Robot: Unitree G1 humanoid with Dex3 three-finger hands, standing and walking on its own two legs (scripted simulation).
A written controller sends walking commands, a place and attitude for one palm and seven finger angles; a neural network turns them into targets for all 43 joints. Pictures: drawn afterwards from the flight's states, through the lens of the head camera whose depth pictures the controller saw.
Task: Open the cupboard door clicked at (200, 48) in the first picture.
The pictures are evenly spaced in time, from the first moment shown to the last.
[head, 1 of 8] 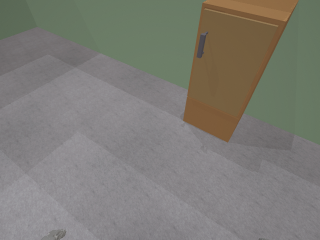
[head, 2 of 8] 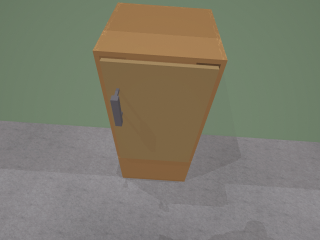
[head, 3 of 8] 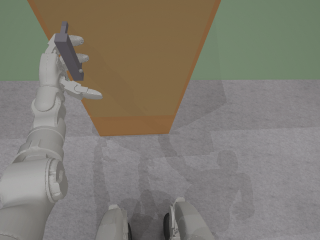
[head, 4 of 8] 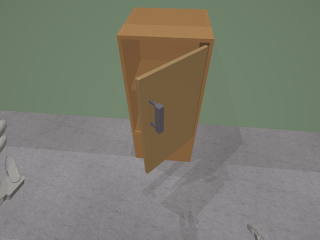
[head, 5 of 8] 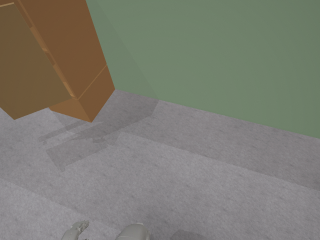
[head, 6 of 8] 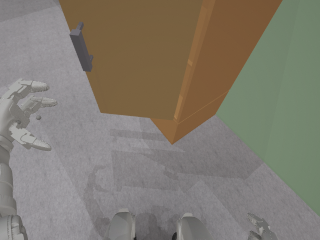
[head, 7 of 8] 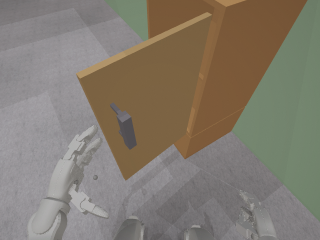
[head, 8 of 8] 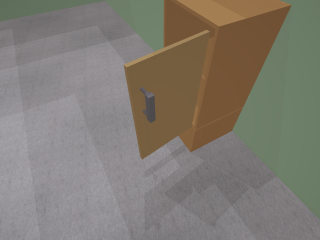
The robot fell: no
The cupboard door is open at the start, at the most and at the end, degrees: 0 100 98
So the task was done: yes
